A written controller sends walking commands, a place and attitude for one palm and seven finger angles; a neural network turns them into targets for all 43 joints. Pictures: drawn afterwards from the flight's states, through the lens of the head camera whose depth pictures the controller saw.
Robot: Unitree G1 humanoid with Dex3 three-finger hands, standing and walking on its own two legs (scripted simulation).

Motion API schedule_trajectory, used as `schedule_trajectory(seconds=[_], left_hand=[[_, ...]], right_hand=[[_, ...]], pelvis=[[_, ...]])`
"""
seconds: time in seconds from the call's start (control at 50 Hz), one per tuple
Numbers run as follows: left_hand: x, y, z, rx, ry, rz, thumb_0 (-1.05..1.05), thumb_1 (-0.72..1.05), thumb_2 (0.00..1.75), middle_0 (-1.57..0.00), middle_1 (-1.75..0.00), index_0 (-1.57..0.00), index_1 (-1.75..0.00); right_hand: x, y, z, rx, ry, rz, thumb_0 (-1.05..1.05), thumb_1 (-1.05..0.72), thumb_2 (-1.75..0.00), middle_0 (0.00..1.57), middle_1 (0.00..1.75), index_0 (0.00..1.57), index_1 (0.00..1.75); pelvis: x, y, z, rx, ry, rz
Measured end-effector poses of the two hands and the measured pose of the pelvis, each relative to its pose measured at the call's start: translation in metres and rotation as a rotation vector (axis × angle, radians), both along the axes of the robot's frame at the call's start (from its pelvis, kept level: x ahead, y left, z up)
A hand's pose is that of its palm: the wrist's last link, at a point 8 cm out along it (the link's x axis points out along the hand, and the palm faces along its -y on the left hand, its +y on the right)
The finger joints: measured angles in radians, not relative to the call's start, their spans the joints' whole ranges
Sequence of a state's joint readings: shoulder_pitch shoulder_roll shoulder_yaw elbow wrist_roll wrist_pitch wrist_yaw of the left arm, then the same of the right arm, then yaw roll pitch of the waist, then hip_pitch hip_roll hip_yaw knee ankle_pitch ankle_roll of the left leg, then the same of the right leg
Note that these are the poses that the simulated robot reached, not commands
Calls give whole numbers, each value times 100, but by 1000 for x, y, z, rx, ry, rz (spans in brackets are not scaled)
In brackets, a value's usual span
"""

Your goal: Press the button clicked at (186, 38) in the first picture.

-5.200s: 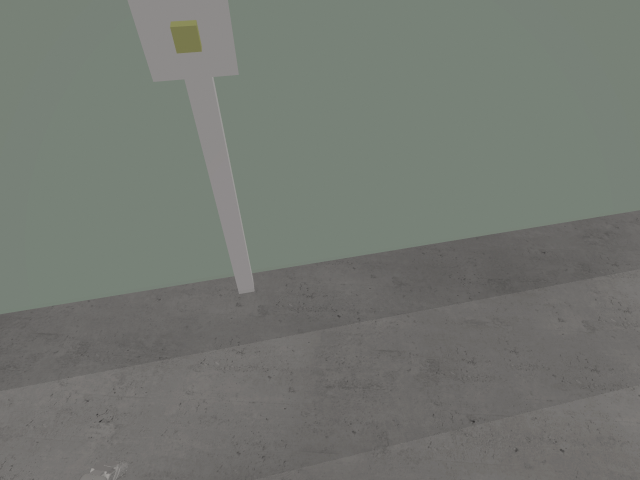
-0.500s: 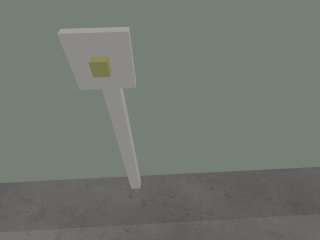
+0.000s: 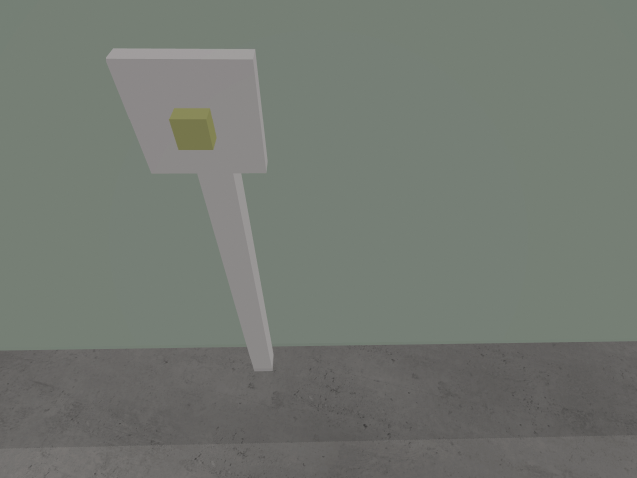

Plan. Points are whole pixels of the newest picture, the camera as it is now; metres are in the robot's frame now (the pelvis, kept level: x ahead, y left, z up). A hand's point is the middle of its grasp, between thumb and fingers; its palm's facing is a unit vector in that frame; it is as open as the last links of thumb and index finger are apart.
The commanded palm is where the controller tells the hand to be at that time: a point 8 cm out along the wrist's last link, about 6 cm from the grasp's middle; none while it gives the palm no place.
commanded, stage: look again from close up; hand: left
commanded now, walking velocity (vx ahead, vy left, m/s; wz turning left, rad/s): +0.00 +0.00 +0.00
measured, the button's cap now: (194, 127) +0.51 +0.21 +0.17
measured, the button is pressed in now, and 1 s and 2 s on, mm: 0 0 0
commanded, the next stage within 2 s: shuffle to correct the standing spot in 0.44 s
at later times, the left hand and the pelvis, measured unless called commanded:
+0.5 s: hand out of the picture -0.01 +0.25 -0.18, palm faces +0.02 -0.98 -0.21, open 7.3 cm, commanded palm none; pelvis -0.02 +0.06 +0.00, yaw +0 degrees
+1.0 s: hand out of the picture -0.07 +0.17 -0.19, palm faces +0.08 -0.99 -0.13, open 7.3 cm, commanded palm none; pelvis +0.00 +0.02 -0.01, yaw +1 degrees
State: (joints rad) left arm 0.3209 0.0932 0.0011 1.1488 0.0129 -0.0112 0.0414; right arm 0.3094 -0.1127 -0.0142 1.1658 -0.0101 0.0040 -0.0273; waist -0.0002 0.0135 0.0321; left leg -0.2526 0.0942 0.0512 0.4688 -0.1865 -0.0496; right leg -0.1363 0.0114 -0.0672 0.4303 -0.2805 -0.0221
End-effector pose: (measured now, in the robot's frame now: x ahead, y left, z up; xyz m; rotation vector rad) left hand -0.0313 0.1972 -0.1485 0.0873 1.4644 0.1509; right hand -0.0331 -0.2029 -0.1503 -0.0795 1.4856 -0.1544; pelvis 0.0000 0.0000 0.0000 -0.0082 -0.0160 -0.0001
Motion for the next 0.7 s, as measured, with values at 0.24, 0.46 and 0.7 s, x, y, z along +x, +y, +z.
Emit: schedule_trajectory(seconds=[0.24,0.46,0.7], left_hand=[[15,48,-15,10,-102,-17,1,91,89,-20,-30,-20,-30],[17,94,-6,60,-148,-48,0,91,89,-20,-30,-20,-30],[-19,92,-5,49,-56,-40,0,91,89,-20,-30,-20,-30]], right_hand=[[68,7,14,-105,-240,82,1,-92,-90,20,30,20,30],[73,31,22,-90,-298,108,0,-93,-90,20,30,20,30],[27,29,15,-78,-159,86,0,-91,-90,20,30,20,30]], pelvis=[[-4,37,-8,-18,-20,5],[-17,57,-5,-10,-13,2],[-21,57,-3,-2,-3,19]])
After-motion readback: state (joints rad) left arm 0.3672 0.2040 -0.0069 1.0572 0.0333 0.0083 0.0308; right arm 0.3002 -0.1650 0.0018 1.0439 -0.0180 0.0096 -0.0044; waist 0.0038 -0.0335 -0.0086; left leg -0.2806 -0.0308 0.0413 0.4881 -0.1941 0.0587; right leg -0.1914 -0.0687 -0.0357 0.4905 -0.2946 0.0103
